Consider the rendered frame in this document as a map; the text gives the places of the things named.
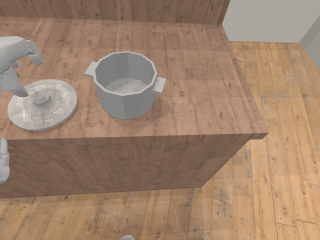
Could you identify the knob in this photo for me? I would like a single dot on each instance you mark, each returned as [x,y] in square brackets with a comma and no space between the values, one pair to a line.
[40,98]

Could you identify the table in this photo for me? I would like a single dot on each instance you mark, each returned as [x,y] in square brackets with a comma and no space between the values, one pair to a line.
[205,115]

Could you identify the left robot forearm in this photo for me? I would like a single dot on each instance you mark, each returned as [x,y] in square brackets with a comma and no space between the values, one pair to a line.
[5,64]

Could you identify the robot left upper arm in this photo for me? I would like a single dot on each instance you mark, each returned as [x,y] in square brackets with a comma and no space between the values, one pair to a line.
[4,161]

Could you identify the robot left hand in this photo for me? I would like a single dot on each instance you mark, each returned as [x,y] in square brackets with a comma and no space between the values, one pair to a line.
[16,48]

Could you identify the pot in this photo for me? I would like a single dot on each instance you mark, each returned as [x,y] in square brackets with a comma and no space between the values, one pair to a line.
[126,83]

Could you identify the lid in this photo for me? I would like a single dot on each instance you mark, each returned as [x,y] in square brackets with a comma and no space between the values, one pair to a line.
[24,114]

